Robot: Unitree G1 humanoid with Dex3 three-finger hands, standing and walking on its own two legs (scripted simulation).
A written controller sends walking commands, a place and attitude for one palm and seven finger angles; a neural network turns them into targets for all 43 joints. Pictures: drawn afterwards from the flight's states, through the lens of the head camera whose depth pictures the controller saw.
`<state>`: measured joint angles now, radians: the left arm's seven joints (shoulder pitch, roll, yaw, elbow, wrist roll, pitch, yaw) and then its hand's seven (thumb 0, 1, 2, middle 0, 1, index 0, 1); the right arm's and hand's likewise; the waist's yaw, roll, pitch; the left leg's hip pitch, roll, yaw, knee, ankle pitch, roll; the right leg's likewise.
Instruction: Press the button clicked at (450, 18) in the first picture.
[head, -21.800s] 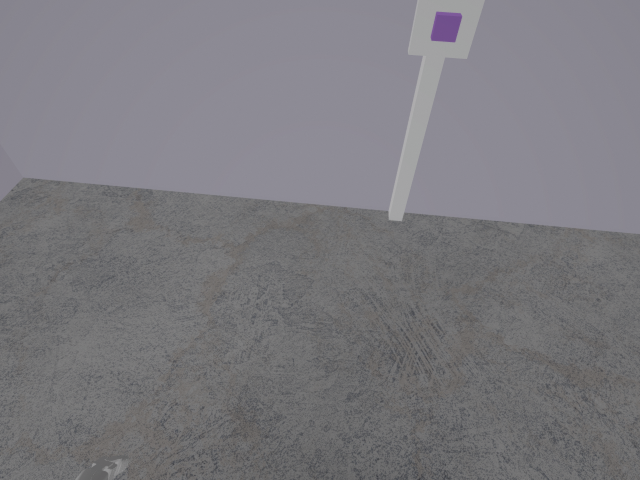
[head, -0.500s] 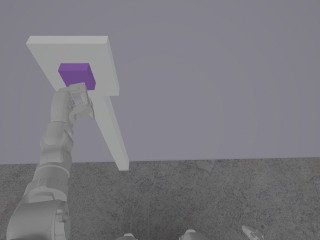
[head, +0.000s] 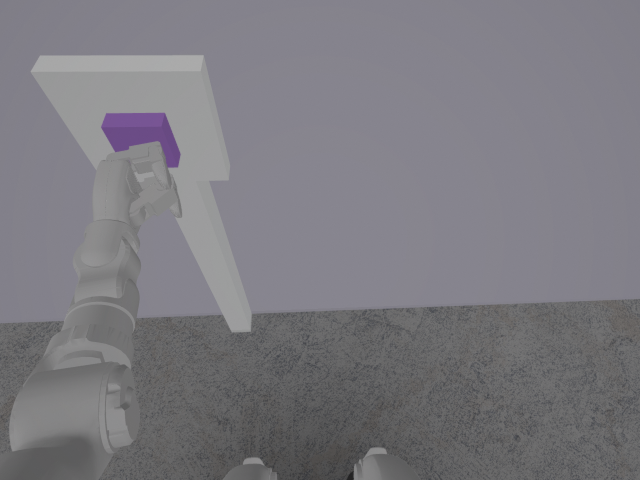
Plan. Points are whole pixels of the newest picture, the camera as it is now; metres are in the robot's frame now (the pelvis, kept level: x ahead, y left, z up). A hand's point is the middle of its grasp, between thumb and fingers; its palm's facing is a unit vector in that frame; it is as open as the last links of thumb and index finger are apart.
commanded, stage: press the button with the knuckle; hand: left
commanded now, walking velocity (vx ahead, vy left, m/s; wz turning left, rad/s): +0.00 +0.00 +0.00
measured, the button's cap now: (144, 139) +0.52 +0.21 +0.11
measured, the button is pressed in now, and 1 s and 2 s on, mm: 1 0 0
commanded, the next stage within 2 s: hold the button down briefly in 0.22 s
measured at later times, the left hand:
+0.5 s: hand (169, 182) +0.47 +0.18 +0.08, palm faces +0.01 -1.00 -0.05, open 2.9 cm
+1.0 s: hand (168, 192) +0.45 +0.18 +0.08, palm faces +0.03 -1.00 -0.03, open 2.6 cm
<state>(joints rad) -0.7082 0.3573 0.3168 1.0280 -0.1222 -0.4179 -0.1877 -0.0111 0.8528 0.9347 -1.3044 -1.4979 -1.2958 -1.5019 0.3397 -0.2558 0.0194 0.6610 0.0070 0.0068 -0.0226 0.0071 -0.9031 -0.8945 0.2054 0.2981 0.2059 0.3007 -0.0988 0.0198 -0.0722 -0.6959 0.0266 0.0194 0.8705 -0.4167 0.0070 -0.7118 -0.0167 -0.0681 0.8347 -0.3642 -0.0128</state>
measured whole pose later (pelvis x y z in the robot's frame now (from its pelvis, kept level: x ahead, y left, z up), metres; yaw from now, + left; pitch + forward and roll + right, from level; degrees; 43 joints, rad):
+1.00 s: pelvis -0.03 +0.01 -0.01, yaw +0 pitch +16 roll -2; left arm -0.82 0.40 0.31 1.11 -0.11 -0.41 -0.17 -0.06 0.78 0.96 -1.30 -1.50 -1.33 -1.50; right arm 0.38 -0.27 0.04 0.63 -0.01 -0.02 -0.01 0.01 -0.90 -0.89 0.21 0.30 0.21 0.30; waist -0.13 0.02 -0.08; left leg -0.83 0.02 0.01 0.95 -0.40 0.02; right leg -0.83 -0.02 -0.07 0.89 -0.34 -0.01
